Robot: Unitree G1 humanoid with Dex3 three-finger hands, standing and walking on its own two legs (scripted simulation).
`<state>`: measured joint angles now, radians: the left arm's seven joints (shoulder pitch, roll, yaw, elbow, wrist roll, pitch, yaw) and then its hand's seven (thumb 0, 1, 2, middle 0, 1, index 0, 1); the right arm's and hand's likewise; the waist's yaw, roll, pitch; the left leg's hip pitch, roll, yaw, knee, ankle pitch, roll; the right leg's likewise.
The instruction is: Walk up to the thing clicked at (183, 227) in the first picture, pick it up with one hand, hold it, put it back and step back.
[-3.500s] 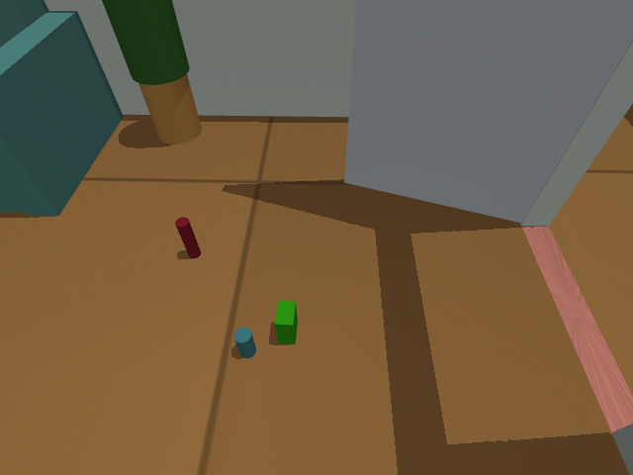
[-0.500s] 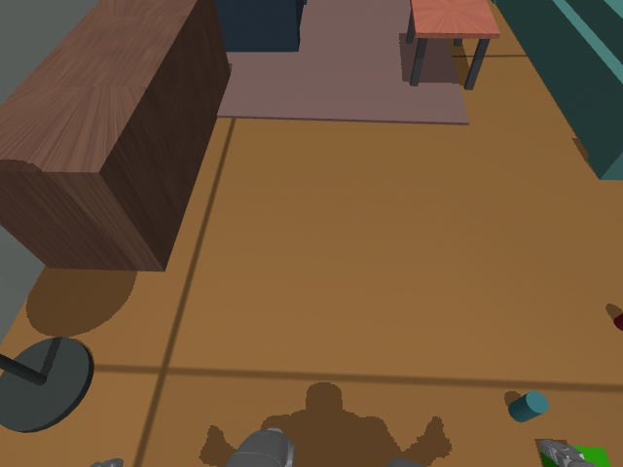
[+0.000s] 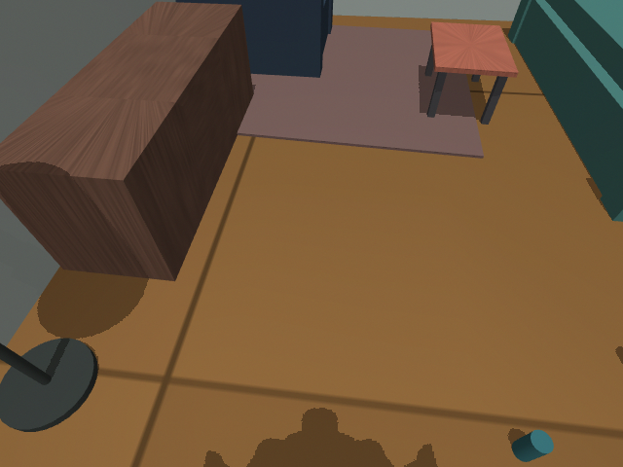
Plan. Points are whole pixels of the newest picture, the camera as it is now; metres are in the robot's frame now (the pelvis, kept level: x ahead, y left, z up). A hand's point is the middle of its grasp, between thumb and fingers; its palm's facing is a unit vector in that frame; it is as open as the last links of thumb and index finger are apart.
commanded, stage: walk up
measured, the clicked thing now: out of the picture +0.54 -1.03 -0.66
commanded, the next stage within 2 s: stand in 0.44 s
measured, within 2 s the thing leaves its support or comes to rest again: neither
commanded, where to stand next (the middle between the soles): +0.06 +0.00 m, yaw -3 degrees
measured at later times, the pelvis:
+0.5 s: pelvis +0.01 +0.00 +0.02, yaw +1 degrees
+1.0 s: pelvis +0.00 -0.01 +0.02, yaw -1 degrees
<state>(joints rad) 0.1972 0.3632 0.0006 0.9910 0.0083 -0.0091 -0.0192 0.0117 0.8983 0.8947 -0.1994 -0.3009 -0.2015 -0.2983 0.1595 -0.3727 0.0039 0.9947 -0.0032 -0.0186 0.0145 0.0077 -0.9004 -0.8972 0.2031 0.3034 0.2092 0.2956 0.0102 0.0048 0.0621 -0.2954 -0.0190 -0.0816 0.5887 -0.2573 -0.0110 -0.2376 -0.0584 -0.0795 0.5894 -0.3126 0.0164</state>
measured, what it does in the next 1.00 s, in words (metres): stands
